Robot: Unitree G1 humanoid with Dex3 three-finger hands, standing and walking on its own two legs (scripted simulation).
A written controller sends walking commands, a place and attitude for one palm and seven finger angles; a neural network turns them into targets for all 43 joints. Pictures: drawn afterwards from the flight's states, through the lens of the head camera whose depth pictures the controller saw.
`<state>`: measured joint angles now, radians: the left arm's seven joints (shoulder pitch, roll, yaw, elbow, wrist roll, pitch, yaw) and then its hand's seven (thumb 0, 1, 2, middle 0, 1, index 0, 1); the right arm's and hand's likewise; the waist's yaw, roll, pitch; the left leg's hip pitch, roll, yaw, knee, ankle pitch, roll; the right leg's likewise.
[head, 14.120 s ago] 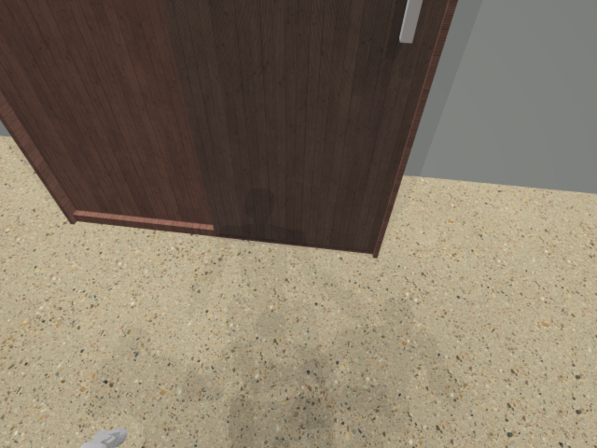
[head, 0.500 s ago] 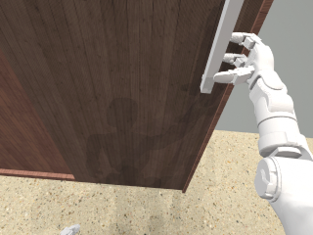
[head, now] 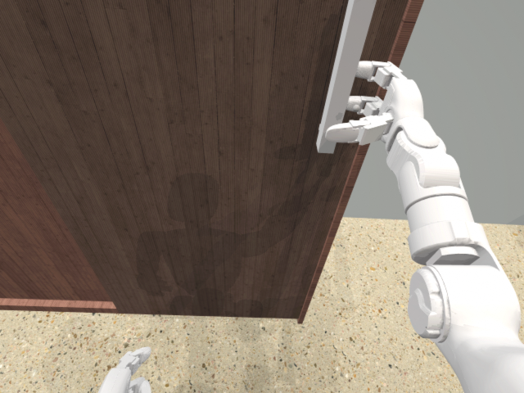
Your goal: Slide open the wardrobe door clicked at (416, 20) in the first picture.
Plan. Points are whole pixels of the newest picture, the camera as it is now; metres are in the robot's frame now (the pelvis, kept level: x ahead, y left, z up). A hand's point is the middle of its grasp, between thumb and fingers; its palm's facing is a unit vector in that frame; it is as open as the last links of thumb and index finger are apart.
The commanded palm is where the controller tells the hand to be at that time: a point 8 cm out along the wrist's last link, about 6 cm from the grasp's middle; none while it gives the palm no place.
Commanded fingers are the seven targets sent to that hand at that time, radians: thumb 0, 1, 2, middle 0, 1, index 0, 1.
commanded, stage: slide the fingers in behind the handle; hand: right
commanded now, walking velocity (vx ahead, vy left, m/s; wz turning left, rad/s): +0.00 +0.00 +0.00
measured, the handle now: (338, 77) +0.53 -0.06 +0.26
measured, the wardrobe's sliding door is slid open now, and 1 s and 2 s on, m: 0.00 0.00 0.00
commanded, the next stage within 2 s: grip the handle and tug to test in 1.10 s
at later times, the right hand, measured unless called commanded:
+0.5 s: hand (327, 102) +0.48 -0.04 +0.24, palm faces -0.07 +1.00 +0.02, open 13.9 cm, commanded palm +0.45 -0.10 +0.24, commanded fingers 0.00 0.50 -0.30 0.30 1.20 0.30 1.20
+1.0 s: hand (328, 104) +0.47 -0.04 +0.24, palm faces -0.06 +1.00 +0.01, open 14.0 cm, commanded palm +0.45 -0.10 +0.24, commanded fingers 0.00 0.50 -0.30 0.30 1.20 0.30 1.20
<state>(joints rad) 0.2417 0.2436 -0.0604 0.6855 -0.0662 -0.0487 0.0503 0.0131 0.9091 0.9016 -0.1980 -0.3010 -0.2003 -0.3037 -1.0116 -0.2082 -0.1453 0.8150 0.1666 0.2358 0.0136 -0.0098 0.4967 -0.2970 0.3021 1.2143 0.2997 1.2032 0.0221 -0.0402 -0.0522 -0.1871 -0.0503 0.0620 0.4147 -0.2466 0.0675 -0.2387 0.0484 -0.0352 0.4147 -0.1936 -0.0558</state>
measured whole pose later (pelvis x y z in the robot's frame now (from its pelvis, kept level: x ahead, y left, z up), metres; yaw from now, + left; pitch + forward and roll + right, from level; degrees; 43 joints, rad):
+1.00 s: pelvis +0.01 +0.02 +0.00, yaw +0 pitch +2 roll -1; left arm 0.24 0.25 -0.05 0.68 -0.06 -0.01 0.04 0.01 0.91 0.90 -0.20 -0.30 -0.20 -0.30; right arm -0.98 -0.16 -0.14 0.76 0.16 0.24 -0.02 -0.01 0.50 -0.30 0.28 1.20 0.30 1.20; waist 0.02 -0.04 -0.06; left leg -0.18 -0.07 0.06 0.40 -0.26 0.09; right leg -0.23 0.03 -0.03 0.40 -0.21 -0.03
